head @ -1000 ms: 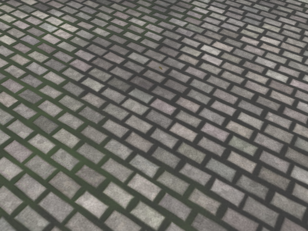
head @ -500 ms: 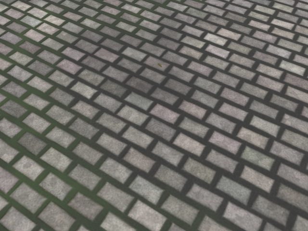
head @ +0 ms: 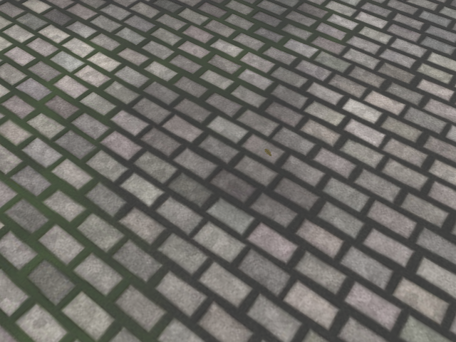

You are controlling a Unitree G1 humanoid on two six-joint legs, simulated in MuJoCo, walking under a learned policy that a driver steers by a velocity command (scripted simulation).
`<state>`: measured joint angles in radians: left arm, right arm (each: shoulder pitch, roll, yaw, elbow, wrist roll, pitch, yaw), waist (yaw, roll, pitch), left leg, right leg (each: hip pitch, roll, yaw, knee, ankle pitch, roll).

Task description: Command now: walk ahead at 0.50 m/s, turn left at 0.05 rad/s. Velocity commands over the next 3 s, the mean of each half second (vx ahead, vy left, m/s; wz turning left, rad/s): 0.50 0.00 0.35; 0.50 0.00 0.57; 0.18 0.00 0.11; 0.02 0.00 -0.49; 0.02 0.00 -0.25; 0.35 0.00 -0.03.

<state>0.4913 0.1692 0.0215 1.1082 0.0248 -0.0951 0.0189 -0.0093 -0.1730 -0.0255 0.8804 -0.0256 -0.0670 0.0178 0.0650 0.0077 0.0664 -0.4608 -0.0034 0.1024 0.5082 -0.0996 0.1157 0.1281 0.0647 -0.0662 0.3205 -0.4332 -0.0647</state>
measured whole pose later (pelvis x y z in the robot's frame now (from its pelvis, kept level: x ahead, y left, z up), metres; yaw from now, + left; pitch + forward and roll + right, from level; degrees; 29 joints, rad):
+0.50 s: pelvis +0.27 +0.01 +0.01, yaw +13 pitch +2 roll +1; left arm -0.04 0.20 0.02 0.79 0.02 -0.06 -0.02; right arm 0.47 -0.20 -0.07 0.99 -0.02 -0.06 -0.01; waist -0.11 -0.03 0.04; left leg 0.01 -0.10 -0.13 0.31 -0.34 0.08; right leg -0.54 -0.03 0.01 0.57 -0.08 0.01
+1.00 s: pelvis +0.51 +0.06 +0.01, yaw +31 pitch +2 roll -2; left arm 0.41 0.22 0.05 0.92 0.02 -0.09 0.01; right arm 0.03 -0.23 -0.05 0.74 -0.04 0.00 0.08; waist 0.07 0.03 0.05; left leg -0.60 0.05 0.08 0.68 -0.09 0.08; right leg 0.06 -0.01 -0.27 0.25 -0.34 0.01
